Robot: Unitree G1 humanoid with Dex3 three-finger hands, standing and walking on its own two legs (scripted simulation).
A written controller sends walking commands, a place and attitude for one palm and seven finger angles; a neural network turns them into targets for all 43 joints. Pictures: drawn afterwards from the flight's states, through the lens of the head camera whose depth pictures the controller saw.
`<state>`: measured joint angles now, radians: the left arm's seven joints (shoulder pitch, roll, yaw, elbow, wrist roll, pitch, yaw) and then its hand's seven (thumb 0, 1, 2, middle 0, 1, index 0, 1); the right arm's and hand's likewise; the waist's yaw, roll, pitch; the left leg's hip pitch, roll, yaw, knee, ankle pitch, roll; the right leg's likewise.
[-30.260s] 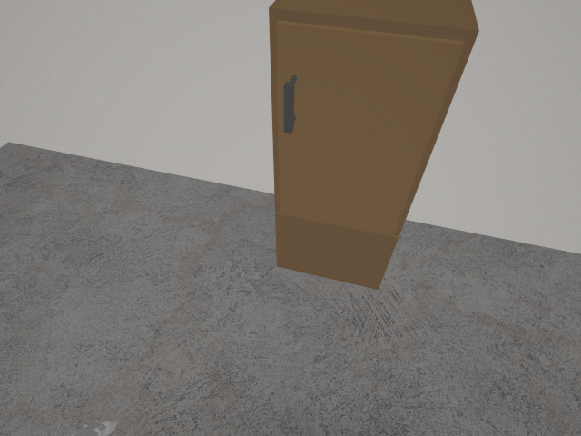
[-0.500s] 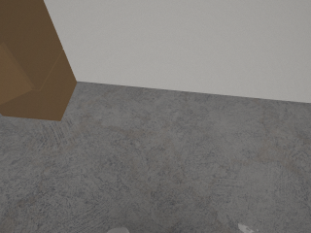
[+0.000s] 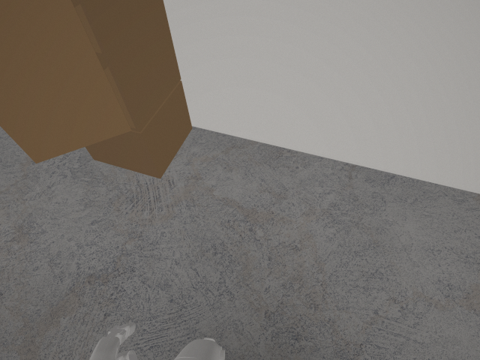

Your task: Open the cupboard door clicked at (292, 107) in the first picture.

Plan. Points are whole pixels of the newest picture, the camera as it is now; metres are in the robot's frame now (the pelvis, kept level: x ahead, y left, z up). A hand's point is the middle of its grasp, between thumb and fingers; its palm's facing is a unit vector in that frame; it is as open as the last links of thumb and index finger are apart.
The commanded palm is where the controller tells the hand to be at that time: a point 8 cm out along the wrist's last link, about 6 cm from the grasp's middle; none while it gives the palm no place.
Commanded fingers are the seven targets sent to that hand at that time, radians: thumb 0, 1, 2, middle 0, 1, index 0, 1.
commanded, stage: turn to face it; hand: left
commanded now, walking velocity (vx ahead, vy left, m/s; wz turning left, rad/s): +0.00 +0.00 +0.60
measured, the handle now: out of the picture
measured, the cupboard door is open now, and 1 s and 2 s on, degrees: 46 46 46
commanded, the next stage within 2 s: take the last steps up to it in 0.70 s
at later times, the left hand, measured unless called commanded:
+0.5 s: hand out of the picture +0.03 +0.25 -0.16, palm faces +0.30 -0.92 -0.26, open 7.3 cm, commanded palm none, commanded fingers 0.00 0.90 0.90 -0.20 -0.30 -0.20 -0.30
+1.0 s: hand out of the picture -0.04 +0.20 -0.18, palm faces +0.49 -0.85 -0.19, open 7.3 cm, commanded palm none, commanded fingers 0.00 0.90 0.90 -0.20 -0.30 -0.20 -0.30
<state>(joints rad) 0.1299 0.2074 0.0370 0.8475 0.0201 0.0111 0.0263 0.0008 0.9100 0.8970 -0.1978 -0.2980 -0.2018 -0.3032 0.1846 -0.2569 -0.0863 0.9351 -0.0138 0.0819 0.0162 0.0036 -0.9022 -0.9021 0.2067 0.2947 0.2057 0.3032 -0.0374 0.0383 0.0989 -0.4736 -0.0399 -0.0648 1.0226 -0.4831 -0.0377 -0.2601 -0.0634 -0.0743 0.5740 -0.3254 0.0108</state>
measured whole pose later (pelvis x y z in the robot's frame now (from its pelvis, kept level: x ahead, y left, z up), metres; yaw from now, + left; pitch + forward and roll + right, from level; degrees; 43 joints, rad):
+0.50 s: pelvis +0.01 +0.01 +0.01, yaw +16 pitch +1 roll -1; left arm 0.17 0.26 0.07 0.91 0.02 0.06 0.01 0.00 0.91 0.90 -0.20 -0.30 -0.20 -0.30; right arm 0.14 -0.22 -0.04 0.91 -0.02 0.04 0.00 0.00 -0.90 -0.90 0.21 0.29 0.21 0.30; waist 0.00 -0.01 0.10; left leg -0.30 -0.01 -0.03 0.52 -0.24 0.02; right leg -0.44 -0.07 -0.03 0.92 -0.45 0.07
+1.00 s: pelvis +0.03 +0.02 +0.00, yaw +26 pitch +0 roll +0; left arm 0.27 0.22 0.06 1.00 0.02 0.03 0.00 0.00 0.92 0.90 -0.20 -0.30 -0.20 -0.30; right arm 0.15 -0.20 -0.04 0.97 -0.02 0.02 0.01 0.00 -0.91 -0.90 0.20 0.29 0.20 0.30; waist 0.03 -0.07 0.08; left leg -0.26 -0.03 0.08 0.58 -0.32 0.05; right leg -0.29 -0.13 -0.12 0.77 -0.49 0.04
